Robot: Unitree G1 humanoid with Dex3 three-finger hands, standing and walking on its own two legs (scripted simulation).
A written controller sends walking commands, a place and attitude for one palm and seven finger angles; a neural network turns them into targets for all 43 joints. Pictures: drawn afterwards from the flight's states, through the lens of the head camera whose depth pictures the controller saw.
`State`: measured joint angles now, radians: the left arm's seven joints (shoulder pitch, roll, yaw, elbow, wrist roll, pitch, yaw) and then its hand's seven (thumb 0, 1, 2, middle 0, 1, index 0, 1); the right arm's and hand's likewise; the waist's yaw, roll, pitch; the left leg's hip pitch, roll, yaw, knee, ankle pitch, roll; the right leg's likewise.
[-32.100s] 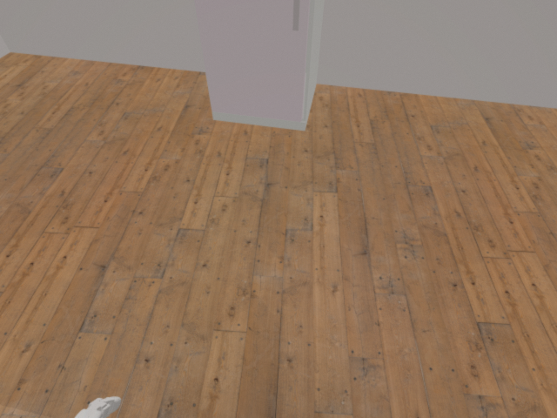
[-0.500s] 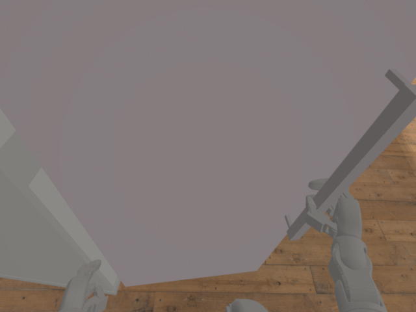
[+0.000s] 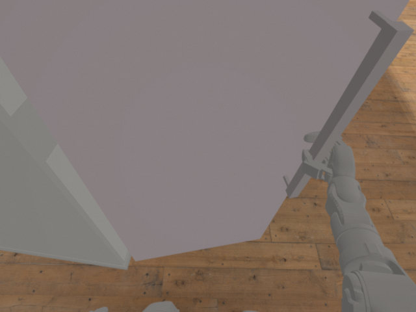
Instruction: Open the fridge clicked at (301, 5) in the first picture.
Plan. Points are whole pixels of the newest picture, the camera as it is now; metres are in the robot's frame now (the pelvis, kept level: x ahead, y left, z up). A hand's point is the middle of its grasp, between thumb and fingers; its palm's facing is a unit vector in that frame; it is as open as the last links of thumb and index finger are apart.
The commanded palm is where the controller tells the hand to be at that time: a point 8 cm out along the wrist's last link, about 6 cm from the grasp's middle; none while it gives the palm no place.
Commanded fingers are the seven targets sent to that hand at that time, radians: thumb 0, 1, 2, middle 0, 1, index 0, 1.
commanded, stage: stop walking and hold the door back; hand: right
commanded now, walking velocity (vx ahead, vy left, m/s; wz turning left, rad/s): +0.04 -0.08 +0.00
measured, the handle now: (321, 131) +0.46 -0.20 +0.10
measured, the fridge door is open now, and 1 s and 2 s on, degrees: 71 71 70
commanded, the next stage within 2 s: loosen the grip on the handle in 0.54 s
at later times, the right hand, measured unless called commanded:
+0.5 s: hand (310, 165) +0.40 -0.18 +0.05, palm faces +0.05 +0.98 -0.18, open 5.8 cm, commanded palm +0.38 -0.24 +0.04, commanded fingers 0.00 -0.90 -0.90 0.45 1.40 0.45 1.40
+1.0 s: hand (310, 163) +0.41 -0.19 +0.05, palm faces +0.06 +0.98 -0.17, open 11.4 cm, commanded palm +0.38 -0.24 +0.06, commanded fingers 0.00 0.55 -0.20 0.33 1.25 0.33 1.25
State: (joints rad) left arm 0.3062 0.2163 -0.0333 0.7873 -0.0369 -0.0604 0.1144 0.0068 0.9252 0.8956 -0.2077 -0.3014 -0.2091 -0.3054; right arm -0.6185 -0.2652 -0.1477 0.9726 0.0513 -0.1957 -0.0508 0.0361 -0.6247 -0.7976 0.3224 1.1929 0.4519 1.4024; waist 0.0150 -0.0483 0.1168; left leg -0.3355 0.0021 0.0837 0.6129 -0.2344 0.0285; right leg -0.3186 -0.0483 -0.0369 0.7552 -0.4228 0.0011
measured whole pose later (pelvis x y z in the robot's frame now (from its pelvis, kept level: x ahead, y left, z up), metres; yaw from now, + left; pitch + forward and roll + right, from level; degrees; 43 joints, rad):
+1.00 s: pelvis +0.00 -0.02 -0.01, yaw +1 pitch +6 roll +0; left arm 0.32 0.30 0.02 0.68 -0.04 -0.11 0.04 0.01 0.91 0.90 -0.20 -0.30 -0.20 -0.30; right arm -0.54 -0.29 -0.16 0.91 0.02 -0.24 0.00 0.00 0.20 -0.37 0.38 1.33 0.43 1.37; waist 0.06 0.02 -0.06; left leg -0.50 0.02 0.04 0.73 -0.33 0.01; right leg -0.53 -0.04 -0.07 0.70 -0.27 0.00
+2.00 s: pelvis +0.03 -0.05 -0.02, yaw +2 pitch +12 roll +2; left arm 0.35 0.26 0.00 0.64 -0.04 -0.01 0.04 0.01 0.91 0.90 -0.20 -0.30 -0.20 -0.30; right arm -0.46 -0.44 -0.32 0.85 0.06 -0.24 0.17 -0.01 0.55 -0.20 0.25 1.15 0.26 1.15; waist 0.07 0.00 -0.11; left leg -0.58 0.02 0.03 0.77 -0.39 -0.02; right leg -0.65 -0.05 -0.06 0.81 -0.37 -0.03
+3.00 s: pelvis +0.03 -0.03 -0.01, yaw +0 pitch +5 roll +1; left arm 0.29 0.28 -0.03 0.59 -0.07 -0.23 0.10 0.01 0.91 0.90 -0.20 -0.30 -0.20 -0.30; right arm 0.11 -0.40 -0.38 0.27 0.38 -0.19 0.50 -0.01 0.55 -0.20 0.25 1.15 0.26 1.15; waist 0.01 -0.04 -0.11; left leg -0.44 0.01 0.06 0.76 -0.40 0.01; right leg -0.51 -0.05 -0.03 0.78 -0.35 0.00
